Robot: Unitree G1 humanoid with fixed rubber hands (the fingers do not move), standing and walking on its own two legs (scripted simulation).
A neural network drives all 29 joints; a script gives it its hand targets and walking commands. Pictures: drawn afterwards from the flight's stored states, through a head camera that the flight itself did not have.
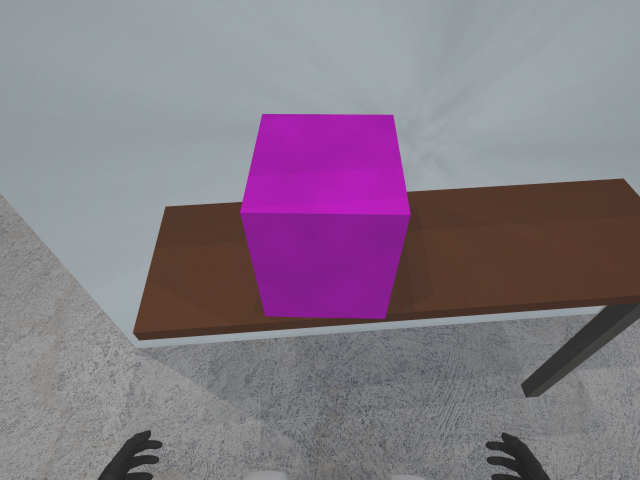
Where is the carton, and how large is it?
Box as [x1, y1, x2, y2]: [240, 114, 410, 318]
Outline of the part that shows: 262,114 240,214 265,316 384,318 410,215 393,116 351,114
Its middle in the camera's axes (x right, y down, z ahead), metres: +0.01 -0.03 +0.61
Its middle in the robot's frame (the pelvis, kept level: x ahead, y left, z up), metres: +0.47 +0.02 +0.02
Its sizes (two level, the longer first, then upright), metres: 0.210 0.200 0.250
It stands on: a table, 0.65 m high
